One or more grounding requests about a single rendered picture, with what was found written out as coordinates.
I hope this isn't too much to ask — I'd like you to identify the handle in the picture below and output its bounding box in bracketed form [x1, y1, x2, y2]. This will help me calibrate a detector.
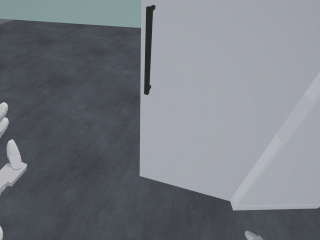
[144, 5, 156, 95]

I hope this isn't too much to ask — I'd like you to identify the robot right hand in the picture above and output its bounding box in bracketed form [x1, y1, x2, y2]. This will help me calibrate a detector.
[245, 230, 263, 240]

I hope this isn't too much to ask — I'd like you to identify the robot left hand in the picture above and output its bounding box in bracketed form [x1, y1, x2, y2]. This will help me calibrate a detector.
[0, 102, 27, 195]

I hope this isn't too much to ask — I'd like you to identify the fridge door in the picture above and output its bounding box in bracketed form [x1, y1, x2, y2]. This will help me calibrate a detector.
[139, 0, 320, 201]

